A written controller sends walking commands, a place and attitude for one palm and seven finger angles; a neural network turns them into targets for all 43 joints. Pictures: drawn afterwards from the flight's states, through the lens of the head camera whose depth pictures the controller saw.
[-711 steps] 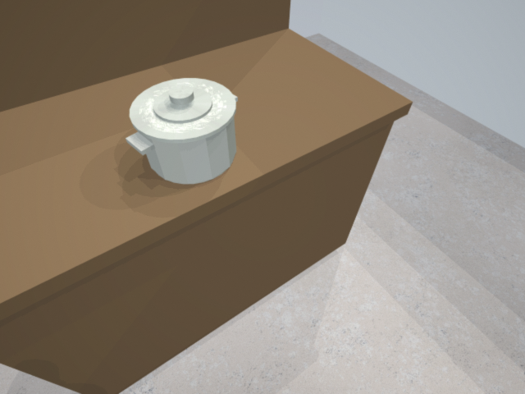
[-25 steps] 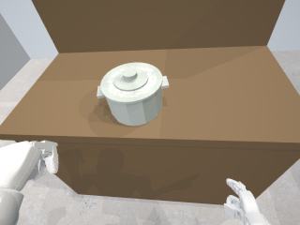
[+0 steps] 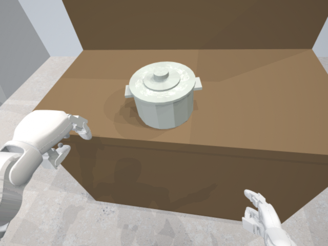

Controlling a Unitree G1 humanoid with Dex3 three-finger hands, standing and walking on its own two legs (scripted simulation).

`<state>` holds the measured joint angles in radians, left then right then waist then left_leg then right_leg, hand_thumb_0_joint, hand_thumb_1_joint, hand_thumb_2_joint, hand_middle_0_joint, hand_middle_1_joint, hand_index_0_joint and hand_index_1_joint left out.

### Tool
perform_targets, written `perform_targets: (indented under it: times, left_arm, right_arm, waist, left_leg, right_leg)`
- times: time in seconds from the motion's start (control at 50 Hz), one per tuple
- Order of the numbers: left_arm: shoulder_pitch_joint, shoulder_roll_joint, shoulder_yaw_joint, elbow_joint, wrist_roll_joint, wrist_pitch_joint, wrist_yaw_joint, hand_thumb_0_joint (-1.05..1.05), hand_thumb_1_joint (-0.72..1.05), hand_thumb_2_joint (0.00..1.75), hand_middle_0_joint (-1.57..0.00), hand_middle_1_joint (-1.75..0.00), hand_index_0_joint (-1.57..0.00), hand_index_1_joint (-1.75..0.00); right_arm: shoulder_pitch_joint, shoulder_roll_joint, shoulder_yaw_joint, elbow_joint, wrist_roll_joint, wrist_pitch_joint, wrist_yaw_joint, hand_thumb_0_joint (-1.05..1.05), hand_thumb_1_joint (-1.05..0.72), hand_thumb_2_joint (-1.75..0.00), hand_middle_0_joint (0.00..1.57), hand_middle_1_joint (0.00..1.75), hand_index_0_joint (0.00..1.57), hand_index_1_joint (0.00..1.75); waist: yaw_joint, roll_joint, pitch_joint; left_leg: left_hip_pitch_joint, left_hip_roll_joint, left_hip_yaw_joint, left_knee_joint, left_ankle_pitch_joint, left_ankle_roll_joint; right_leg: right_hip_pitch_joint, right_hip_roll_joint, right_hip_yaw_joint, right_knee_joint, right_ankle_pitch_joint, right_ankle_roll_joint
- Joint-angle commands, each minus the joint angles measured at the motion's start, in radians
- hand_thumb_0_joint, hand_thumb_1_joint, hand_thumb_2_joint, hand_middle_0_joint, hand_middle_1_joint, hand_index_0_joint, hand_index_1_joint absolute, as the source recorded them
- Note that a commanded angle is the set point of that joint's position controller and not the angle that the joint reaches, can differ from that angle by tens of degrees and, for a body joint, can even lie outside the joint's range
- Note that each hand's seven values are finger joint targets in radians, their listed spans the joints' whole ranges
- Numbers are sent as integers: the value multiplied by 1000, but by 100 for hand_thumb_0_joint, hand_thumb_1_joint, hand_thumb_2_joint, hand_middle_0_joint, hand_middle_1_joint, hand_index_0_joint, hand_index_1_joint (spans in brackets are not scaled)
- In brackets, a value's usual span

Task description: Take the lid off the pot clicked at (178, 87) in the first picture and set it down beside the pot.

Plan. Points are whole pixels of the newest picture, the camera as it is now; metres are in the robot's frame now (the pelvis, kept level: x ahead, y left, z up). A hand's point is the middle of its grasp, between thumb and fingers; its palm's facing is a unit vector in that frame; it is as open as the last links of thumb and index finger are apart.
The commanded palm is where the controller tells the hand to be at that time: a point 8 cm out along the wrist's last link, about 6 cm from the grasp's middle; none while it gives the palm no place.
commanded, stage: reach forward and open the fingers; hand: left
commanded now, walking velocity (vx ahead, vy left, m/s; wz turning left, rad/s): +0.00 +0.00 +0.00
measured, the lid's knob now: (161, 73) +0.55 +0.08 +0.14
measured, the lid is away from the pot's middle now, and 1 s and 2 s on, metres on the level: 0.00 0.00 0.00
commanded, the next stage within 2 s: move the open hand above the knob in 0.36 s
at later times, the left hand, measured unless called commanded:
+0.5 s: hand (63, 117) +0.30 +0.24 +0.20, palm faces -0.03 +0.01 -1.00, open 9.9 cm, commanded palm +0.28 +0.24 +0.27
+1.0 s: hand (105, 94) +0.38 +0.18 +0.20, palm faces -0.13 -0.02 -0.99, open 9.9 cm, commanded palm +0.35 +0.18 +0.27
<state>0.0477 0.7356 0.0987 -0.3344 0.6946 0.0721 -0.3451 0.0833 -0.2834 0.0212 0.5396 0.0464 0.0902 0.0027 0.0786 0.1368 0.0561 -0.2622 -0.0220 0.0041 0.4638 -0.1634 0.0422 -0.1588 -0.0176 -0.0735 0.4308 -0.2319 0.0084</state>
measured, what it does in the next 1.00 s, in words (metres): stands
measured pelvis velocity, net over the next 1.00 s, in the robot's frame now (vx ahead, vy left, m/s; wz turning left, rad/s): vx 0.01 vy -0.02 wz -0.01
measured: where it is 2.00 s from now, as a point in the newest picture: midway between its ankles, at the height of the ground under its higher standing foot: outside the picture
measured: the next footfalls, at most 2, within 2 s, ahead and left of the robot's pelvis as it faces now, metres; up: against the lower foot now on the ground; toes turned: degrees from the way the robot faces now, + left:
none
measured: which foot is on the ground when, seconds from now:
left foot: down 0.00-1.00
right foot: down 0.00-1.00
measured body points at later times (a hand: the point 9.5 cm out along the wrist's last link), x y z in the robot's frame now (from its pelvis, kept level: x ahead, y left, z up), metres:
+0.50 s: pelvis -0.02 +0.01 +0.00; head -0.01 -0.04 +0.44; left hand +0.30 +0.24 +0.25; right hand +0.21 -0.21 -0.09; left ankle +0.06 +0.09 -0.74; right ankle +0.00 -0.13 -0.74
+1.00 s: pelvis +0.01 -0.02 +0.00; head +0.02 -0.07 +0.44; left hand +0.38 +0.18 +0.25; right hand +0.21 -0.25 -0.11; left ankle +0.06 +0.09 -0.74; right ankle +0.00 -0.13 -0.74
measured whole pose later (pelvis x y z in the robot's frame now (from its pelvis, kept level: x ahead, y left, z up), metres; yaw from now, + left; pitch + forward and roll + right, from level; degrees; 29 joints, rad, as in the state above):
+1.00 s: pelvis +0.01 -0.02 +0.00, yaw -1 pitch -1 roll +0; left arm -0.54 0.63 -0.12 0.05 0.78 0.23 -0.48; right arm 0.10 -0.31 0.03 0.55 0.07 0.12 0.03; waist 0.03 0.13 0.03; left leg -0.28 -0.02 0.01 0.45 -0.16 0.02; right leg -0.21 -0.02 -0.06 0.49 -0.27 -0.01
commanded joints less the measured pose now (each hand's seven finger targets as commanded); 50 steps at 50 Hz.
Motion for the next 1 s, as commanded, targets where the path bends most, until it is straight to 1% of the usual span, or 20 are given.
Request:
perform_targets:
  times: [0.0, 0.08, 0.16, 0.2, 0.36, 0.38, 0.44, 0.46, 0.54, 0.58, 0.62, 0.66, 0.68, 0.72, 0.76, 0.78, 0.86, 0.9, 0.94, 0.98]
  left_arm:
    - [-331, 242, 162, -90, 12, 9, 32, 0, -27, 152, -88, -15, -88, -15]
    - [-428, 242, 130, -100, 36, 26, 19, 0, -33, 155, -86, -8, -86, -8]
    - [-452, 255, 146, -78, 42, 37, 15, 0, -33, 155, -86, -8, -86, -8]
    - [-518, 284, 149, -27, 51, 36, 6, 0, -33, 156, -86, -8, -86, -8]
    - [-568, 213, 89, 28, 42, 60, -25, 0, -34, 158, -87, -8, -87, -8]
    - [-641, 227, 73, 8, 50, 55, -30, 0, -34, 158, -87, -8, -87, -8]
    - [-718, 298, 114, 29, 68, 53, -30, 0, -34, 160, -87, -8, -87, -8]
    - [-706, 277, 111, 57, 64, 66, -28, 0, -34, 160, -87, -8, -87, -8]
    - [-787, 203, 14, 150, 71, 74, -49, 0, -34, 160, -87, -8, -87, -8]
    - [-818, 172, -17, 120, 72, 79, -58, 0, -34, 160, -87, -8, -87, -8]
    - [-871, 171, -36, 115, 77, 83, -61, 0, -34, 160, -87, -8, -87, -8]
    - [-885, 190, -7, 139, 82, 96, -58, 0, -34, 160, -87, -8, -87, -8]
    - [-960, 246, 11, 116, 102, 93, -59, 0, -34, 160, -87, -8, -87, -8]
    - [-999, 279, 36, 175, 113, 104, -57, 0, -34, 160, -87, -8, -87, -8]
    - [-975, 243, 27, 212, 103, 116, -62, 0, -34, 160, -87, -8, -87, -8]
    - [-1005, 241, 13, 208, 114, 119, -68, 0, -34, 160, -87, -8, -87, -8]
    - [-875, 100, -70, 270, 87, 148, -96, 0, -34, 160, -87, -8, -87, -8]
    - [-899, 114, -83, 259, 100, 156, -113, 0, -34, 160, -87, -8, -87, -8]
    - [-960, 171, -51, 265, 112, 165, -112, 0, -34, 160, -87, -8, -87, -8]
    - [-1089, 162, -78, 251, 121, 168, -108, 0, -34, 160, -87, -8, -87, -8]
  right_arm:
    - [-154, -101, -35, -163, 7, -59, -7, 0, -90, -90, 20, 30, 20, 30]
    - [-161, -99, -29, -165, 9, -61, -3, 0, -90, -90, 20, 30, 20, 30]
    - [-186, -100, -28, -176, 9, -75, -2, 0, -90, -90, 20, 30, 20, 30]
    - [-166, -102, -29, -158, 7, -69, -6, 0, -90, -90, 20, 30, 20, 30]
    - [-182, -101, -24, -179, 20, -72, 4, 0, -90, -90, 20, 30, 20, 30]
    - [-165, -100, -20, -171, 21, -71, 2, 0, -90, -90, 20, 30, 20, 30]
    - [-174, -107, -23, -165, 13, -75, -8, 0, -90, -90, 20, 30, 20, 30]
    - [-173, -107, -21, -170, 18, -76, -5, 0, -90, -90, 20, 30, 20, 30]
    - [-163, -107, -21, -157, 20, -68, -8, 0, -90, -90, 20, 30, 20, 30]
    - [-156, -103, -19, -163, 25, -72, 1, 0, -90, -90, 20, 30, 20, 30]
    - [-167, -105, -22, -163, 25, -71, 0, 0, -90, -90, 20, 30, 20, 30]
    - [-163, -109, -24, -162, 24, -70, -1, 0, -90, -90, 20, 30, 20, 30]
    - [-151, -108, -20, -156, 22, -72, -2, 0, -90, -90, 20, 30, 20, 30]
    - [-149, -112, -21, -144, 19, -64, -5, 0, -90, -90, 20, 30, 20, 30]
    - [-143, -115, -23, -146, 19, -57, 0, 0, -90, -90, 20, 30, 20, 30]
    - [-138, -106, -20, -143, 19, -58, 5, 0, -90, -90, 20, 30, 20, 30]
    - [-142, -110, -30, -162, 27, -38, 24, 0, -90, -90, 20, 30, 20, 30]
    - [-147, -112, -27, -166, 23, -24, 26, 0, -90, -90, 20, 30, 20, 30]
    - [-151, -117, -23, -164, 23, -15, 20, 0, -90, -90, 20, 30, 20, 30]
    - [-141, -111, -19, -157, 30, -12, 17, 0, -90, -90, 20, 30, 20, 30]
  waist:
    - [-3, -51, -227]
    - [-3, -28, -289]
    - [-3, -4, -278]
    - [2, -43, -257]
    - [-11, -22, -244]
    - [-9, -50, -284]
    - [-1, -38, -280]
    - [-16, -17, -271]
    - [-19, -71, -244]
    - [-25, -66, -306]
    - [-30, -66, -295]
    - [-39, -61, -308]
    - [-26, -57, -372]
    - [-23, -74, -347]
    - [-32, -45, -353]
    - [-21, -71, -390]
    - [-37, -105, -339]
    - [-30, -156, -337]
    - [-33, -160, -318]
    - [-50, -149, -347]
  left_leg:
    - [169, 0, -65, -85, 46, -6]
    - [181, -2, -74, -94, 25, -8]
    - [183, -1, -86, -89, -1, -6]
    - [157, 5, -83, -108, -17, -10]
    - [156, 1, -84, -102, -58, -9]
    - [163, 3, -83, -118, -54, -13]
    - [154, 0, -81, -115, -60, -9]
    - [163, -2, -83, -99, -56, -9]
    - [140, -10, -67, -108, -76, -8]
    - [172, -14, -61, -93, -17, -9]
    - [174, -13, -59, -88, -15, -7]
    - [188, -19, -61, -65, -4, 0]
    - [195, -25, -52, -72, 36, -2]
    - [174, -25, -48, -70, 49, -2]
    - [186, -29, -51, -51, 86, 3]
    - [186, -32, -43, -57, 114, -1]
    - [178, -36, -29, -27, 140, 8]
    - [156, -40, -9, -35, 146, 10]
    - [139, -42, -5, -36, 134, 13]
    - [164, -45, -11, -36, 138, 12]
  right_leg:
    - [-56, 36, 15, -72, 26, -17]
    - [-37, 36, 17, -51, 8, -23]
    - [-55, 49, 22, -40, -3, -34]
    - [-56, 39, 16, -47, -15, -29]
    - [-92, 52, 17, -34, -33, -36]
    - [-68, 39, 13, -32, -32, -30]
    - [-73, 37, 19, -36, -44, -33]
    - [-85, 50, 20, -28, -40, -40]
    - [-101, 37, 16, -45, -55, -32]
    - [-73, 35, 15, -32, -12, -35]
    - [-79, 34, 18, -32, -8, -33]
    - [-84, 47, 23, -31, 4, -41]
    - [-37, 33, 29, -29, 26, -38]
    - [-33, 30, 31, -27, 44, -38]
    - [-36, 40, 31, -20, 89, -46]
    - [-7, 30, 31, -15, 113, -41]
    - [-36, 36, 28, -13, 179, -42]
    - [-17, 25, 31, -18, 205, -33]
    - [-19, 23, 36, -16, 208, -29]
    - [-11, 25, 35, -10, 207, -28]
